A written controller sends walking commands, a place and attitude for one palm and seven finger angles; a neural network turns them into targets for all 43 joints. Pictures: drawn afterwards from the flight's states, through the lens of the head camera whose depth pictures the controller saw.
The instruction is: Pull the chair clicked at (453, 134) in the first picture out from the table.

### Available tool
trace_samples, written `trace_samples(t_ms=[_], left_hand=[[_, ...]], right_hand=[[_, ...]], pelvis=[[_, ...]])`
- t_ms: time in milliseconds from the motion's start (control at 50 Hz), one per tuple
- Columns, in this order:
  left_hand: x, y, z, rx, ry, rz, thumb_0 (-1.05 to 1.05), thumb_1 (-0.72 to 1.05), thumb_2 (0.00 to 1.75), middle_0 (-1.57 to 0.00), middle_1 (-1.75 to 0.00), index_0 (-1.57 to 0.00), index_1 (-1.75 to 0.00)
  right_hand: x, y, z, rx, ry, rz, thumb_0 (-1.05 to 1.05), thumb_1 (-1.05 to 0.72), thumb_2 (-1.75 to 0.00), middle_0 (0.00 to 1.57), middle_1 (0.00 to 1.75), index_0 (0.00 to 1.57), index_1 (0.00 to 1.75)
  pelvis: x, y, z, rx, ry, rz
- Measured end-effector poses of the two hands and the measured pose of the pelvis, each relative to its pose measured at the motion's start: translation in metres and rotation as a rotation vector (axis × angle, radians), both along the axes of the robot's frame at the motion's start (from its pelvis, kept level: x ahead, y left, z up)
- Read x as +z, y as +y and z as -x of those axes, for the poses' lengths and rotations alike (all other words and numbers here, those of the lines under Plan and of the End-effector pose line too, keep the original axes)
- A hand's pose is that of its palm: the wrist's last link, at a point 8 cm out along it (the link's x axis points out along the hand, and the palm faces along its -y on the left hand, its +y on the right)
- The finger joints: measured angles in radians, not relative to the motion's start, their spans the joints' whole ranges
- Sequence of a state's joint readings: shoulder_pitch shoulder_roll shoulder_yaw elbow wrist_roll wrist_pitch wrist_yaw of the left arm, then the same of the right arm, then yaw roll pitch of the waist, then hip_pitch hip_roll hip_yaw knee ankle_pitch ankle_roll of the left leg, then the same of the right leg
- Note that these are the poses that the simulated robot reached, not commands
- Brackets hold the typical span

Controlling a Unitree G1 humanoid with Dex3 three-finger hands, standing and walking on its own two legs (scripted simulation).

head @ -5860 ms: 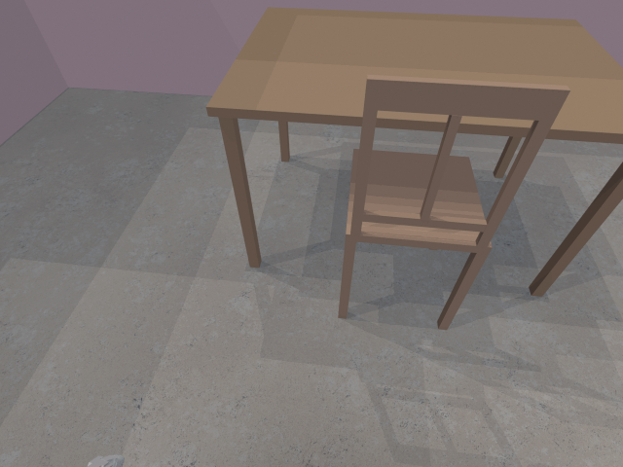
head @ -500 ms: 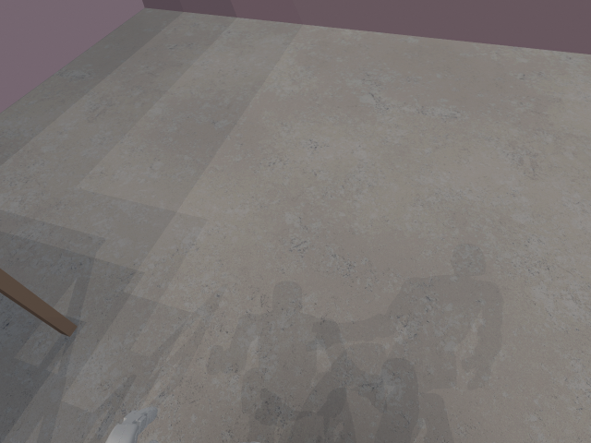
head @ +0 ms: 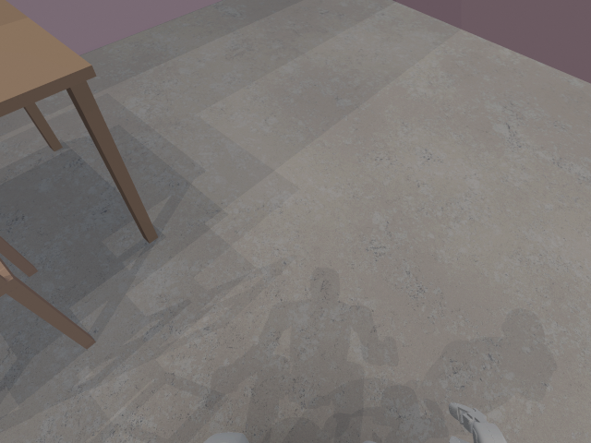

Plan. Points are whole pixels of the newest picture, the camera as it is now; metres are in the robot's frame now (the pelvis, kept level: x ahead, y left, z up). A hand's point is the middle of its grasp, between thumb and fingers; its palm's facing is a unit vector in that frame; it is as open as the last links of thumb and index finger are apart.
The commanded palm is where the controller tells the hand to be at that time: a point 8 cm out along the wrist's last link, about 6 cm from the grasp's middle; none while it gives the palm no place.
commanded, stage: turn to face it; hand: left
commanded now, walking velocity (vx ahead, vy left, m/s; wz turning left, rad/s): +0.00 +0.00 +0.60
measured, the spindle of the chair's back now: out of the picture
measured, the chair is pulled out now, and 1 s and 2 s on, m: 0.00 0.00 0.00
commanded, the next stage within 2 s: take the last steps up to it in 1.48 s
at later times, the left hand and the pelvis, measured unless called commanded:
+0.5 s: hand out of the picture +0.08 +0.20 -0.12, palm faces +0.28 -0.92 -0.29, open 7.4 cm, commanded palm none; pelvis +0.00 -0.03 +0.01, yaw +17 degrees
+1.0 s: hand out of the picture -0.13 +0.23 -0.17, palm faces +0.61 -0.74 -0.28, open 7.4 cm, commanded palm none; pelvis -0.02 +0.02 +0.01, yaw +36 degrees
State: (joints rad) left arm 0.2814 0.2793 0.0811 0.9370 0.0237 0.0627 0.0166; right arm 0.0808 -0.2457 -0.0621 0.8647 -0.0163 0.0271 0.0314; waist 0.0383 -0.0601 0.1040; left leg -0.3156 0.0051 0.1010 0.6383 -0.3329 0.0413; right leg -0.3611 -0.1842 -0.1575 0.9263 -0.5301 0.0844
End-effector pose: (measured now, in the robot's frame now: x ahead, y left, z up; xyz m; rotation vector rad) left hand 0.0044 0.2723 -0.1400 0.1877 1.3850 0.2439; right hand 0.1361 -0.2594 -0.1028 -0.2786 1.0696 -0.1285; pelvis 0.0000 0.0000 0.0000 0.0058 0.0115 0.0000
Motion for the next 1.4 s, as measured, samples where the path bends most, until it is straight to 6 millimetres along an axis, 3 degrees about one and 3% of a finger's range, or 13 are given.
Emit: trace_samples(t_ms=[100, 240, 380, 460, 580, 700, 780, 900, 980, 1080, 1180, 1300, 1400], left_hand=[[0.010, 0.015, -0.008, 0.046, -0.048, -0.002, 0.01, 0.91, 0.90, -0.20, -0.30, -0.19, -0.30], [0.025, 0.012, -0.038, 0.071, -0.180, -0.005, 0.00, 0.91, 0.90, -0.20, -0.30, -0.19, -0.30], [0.038, -0.010, -0.065, 0.088, -0.284, -0.029, 0.00, 0.91, 0.90, -0.20, -0.30, -0.19, -0.30], [0.043, -0.026, -0.065, 0.109, -0.337, -0.068, 0.00, 0.91, 0.90, -0.20, -0.30, -0.20, -0.30], [0.054, -0.043, -0.026, 0.195, -0.300, -0.080, 0.00, 0.91, 0.90, -0.21, -0.30, -0.20, -0.30], [0.047, -0.048, 0.026, 0.309, -0.230, -0.067, 0.00, 0.90, 0.90, -0.21, -0.30, -0.20, -0.30], [0.035, -0.044, 0.072, 0.397, -0.163, -0.047, 0.00, 0.90, 0.90, -0.21, -0.30, -0.20, -0.30], [0.002, -0.024, 0.147, 0.543, -0.059, -0.014, 0.00, 0.90, 0.90, -0.21, -0.30, -0.20, -0.30], [0.003, -0.011, 0.169, 0.602, -0.018, -0.015, 0.00, 0.91, 0.90, -0.20, -0.30, -0.20, -0.30], [0.017, 0.003, 0.162, 0.637, -0.096, -0.033, 0.01, 0.91, 0.90, -0.20, -0.30, -0.19, -0.30], [0.027, 0.010, 0.144, 0.661, -0.174, -0.062, 0.00, 0.91, 0.90, -0.20, -0.30, -0.19, -0.30], [0.037, 0.008, 0.114, 0.672, -0.242, -0.099, 0.00, 0.91, 0.90, -0.20, -0.30, -0.19, -0.30], [0.043, -0.007, 0.096, 0.680, -0.281, -0.148, 0.00, 0.91, 0.90, -0.20, -0.30, -0.20, -0.30]], right_hand=[[0.010, 0.020, 0.000, 0.037, 0.018, 0.010, 0.00, -0.91, -0.90, 0.21, 0.30, 0.21, 0.30], [0.005, 0.030, 0.016, 0.058, 0.085, -0.017, 0.00, -0.90, -0.90, 0.21, 0.30, 0.21, 0.30], [-0.014, 0.013, 0.034, 0.065, 0.168, -0.043, 0.00, -0.90, -0.90, 0.21, 0.30, 0.21, 0.30], [-0.032, -0.005, 0.033, 0.082, 0.203, -0.059, 0.00, -0.90, -0.90, 0.21, 0.30, 0.21, 0.30], [-0.028, -0.015, 0.016, 0.160, 0.227, -0.056, 0.01, -0.91, -0.90, 0.20, 0.30, 0.20, 0.30], [-0.020, 0.001, -0.015, 0.269, 0.228, -0.034, 0.01, -0.91, -0.90, 0.20, 0.30, 0.20, 0.30], [-0.015, 0.032, -0.044, 0.366, 0.193, -0.010, 0.01, -0.91, -0.90, 0.20, 0.30, 0.20, 0.30], [-0.007, 0.100, -0.087, 0.525, 0.053, 0.026, 0.01, -0.91, -0.90, 0.20, 0.30, 0.20, 0.30], [0.007, 0.131, -0.092, 0.583, 0.010, 0.033, 0.00, -0.91, -0.90, 0.20, 0.30, 0.20, 0.30], [0.013, 0.153, -0.085, 0.636, 0.038, 0.031, 0.00, -0.91, -0.90, 0.21, 0.30, 0.21, 0.30], [0.007, 0.160, -0.076, 0.663, 0.086, 0.011, 0.00, -0.90, -0.90, 0.21, 0.30, 0.21, 0.30], [-0.010, 0.148, -0.067, 0.669, 0.162, -0.005, 0.00, -0.90, -0.90, 0.21, 0.30, 0.21, 0.30], [-0.032, 0.129, -0.073, 0.671, 0.219, -0.022, 0.00, -0.90, -0.90, 0.21, 0.30, 0.21, 0.30]], pelvis=[[0.011, 0.009, -0.001, 0.055, -0.007, 0.022], [0.018, 0.009, -0.002, 0.133, -0.004, 0.025], [0.015, -0.010, -0.004, 0.219, 0.002, 0.016], [0.006, -0.026, -0.005, 0.269, 0.004, 0.002], [0.016, -0.035, -0.005, 0.365, -0.017, -0.017], [0.019, -0.031, -0.003, 0.448, -0.018, -0.035], [0.016, -0.019, 0.003, 0.500, -0.012, -0.029], [-0.002, 0.011, 0.016, 0.578, -0.001, 0.003], [0.005, 0.021, 0.021, 0.616, -0.005, 0.021], [0.016, 0.029, 0.022, 0.677, -0.009, 0.034], [0.020, 0.031, 0.019, 0.736, -0.012, 0.027], [0.018, 0.023, 0.008, 0.794, -0.011, 0.011], [0.009, 0.010, -0.008, 0.828, 0.001, -0.012]])
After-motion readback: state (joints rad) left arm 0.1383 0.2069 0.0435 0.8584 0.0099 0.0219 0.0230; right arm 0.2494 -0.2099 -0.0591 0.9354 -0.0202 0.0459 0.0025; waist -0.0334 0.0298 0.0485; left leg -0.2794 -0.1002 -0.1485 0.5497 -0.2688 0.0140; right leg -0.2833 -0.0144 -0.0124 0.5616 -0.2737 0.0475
